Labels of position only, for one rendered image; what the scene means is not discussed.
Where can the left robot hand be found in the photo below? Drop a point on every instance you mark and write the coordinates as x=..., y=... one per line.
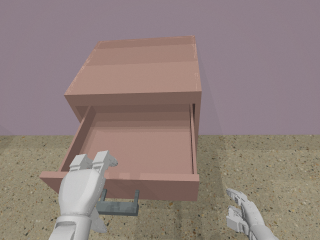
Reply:
x=82, y=187

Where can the right robot forearm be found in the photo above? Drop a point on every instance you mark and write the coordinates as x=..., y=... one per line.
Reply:
x=260, y=232

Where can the handle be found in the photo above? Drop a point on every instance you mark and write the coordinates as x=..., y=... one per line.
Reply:
x=118, y=208

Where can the right robot hand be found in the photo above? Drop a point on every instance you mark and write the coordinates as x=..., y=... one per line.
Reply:
x=242, y=220

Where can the cabinet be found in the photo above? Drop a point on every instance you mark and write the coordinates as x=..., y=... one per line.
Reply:
x=143, y=71

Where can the drawer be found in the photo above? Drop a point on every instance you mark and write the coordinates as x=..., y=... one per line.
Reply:
x=154, y=145

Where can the left robot forearm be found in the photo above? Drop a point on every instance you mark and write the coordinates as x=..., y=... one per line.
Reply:
x=71, y=227

